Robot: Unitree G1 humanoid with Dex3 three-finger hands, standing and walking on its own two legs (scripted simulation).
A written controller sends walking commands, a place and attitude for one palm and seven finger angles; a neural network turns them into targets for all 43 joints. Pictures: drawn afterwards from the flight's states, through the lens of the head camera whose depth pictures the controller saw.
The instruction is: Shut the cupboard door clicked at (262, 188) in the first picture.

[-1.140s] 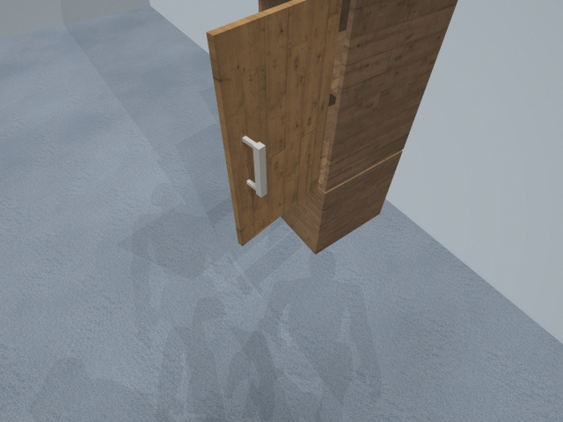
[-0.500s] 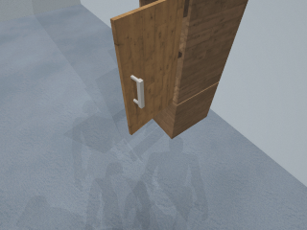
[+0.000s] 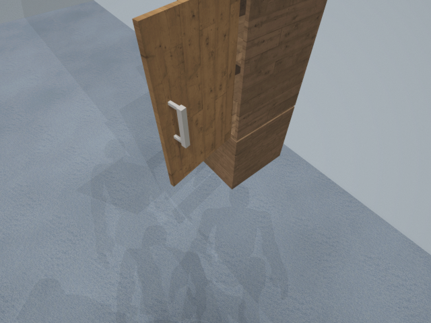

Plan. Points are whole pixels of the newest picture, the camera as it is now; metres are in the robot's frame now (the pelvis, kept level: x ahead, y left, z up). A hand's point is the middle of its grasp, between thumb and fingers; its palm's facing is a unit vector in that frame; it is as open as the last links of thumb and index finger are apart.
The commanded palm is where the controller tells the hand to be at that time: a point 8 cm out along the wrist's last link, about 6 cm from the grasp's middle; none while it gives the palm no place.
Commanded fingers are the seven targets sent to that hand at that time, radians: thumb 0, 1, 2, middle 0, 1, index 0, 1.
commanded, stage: walk around to get in front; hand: left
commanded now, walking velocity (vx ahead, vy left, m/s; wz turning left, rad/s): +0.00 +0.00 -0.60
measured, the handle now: (179, 124) +0.62 +0.15 -0.05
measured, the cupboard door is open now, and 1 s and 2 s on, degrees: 100 100 100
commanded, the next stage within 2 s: none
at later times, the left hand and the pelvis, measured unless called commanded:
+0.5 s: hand out of the picture +0.06 +0.15 -0.15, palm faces -0.19 -0.94 -0.30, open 7.4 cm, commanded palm none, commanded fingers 0.00 0.90 0.90 -0.20 -0.30 -0.20 -0.30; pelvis -0.02 -0.05 +0.00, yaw -17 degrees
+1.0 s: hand (162, 297) +0.19 +0.14 -0.17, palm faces -0.51 -0.82 -0.25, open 7.4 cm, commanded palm none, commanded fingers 0.00 0.90 0.90 -0.20 -0.30 -0.20 -0.30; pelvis +0.00 -0.01 +0.00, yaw -34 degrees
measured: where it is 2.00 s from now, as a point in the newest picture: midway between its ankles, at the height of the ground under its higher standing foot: outside the picture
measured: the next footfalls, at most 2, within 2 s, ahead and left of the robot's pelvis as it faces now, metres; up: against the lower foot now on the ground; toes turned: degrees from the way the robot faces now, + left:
left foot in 0.80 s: +0.09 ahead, +0.10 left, +0.00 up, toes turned -30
right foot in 1.14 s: -0.06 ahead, -0.16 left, +0.00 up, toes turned -44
